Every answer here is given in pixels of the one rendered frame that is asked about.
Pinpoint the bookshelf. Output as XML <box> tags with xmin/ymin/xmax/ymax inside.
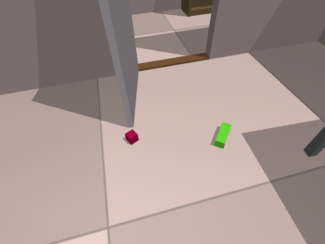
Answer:
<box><xmin>181</xmin><ymin>0</ymin><xmax>213</xmax><ymax>17</ymax></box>

